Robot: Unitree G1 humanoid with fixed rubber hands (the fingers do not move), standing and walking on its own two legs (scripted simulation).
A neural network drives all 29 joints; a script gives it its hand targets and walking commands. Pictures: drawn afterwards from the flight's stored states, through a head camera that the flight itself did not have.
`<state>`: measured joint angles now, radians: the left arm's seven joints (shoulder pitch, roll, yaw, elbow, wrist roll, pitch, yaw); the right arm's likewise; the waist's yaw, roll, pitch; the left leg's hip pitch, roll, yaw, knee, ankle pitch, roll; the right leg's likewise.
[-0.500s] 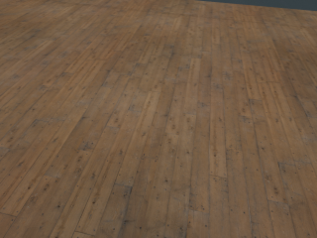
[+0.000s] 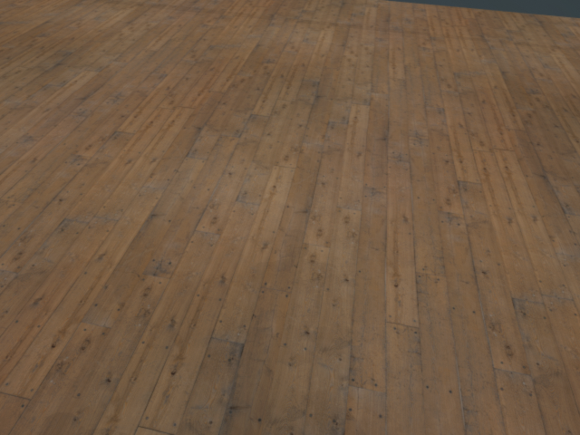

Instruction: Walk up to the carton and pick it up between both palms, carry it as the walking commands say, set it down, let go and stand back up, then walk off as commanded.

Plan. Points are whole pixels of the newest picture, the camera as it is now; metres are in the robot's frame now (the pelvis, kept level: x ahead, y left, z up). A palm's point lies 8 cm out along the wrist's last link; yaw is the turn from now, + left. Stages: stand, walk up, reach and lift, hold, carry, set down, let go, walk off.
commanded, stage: stand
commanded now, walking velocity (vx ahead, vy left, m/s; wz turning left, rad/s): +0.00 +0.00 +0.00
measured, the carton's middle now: out of the picture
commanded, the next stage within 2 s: walk off in 1.92 s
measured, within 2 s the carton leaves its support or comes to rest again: neither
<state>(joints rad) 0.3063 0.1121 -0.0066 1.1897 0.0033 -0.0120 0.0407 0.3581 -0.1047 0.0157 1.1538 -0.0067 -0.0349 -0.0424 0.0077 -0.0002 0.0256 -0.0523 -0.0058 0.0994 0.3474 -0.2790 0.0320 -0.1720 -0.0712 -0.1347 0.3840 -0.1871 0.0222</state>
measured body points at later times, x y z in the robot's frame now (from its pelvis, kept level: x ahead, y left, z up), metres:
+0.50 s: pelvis +0.00 +0.01 +0.00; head +0.01 +0.01 +0.45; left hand -0.04 +0.21 -0.17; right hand -0.04 -0.19 -0.16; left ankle -0.06 +0.09 -0.74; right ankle +0.01 -0.13 -0.74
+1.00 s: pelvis +0.01 +0.01 +0.00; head +0.01 +0.02 +0.45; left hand -0.04 +0.21 -0.17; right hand -0.05 -0.19 -0.16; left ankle -0.06 +0.09 -0.74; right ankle +0.01 -0.13 -0.74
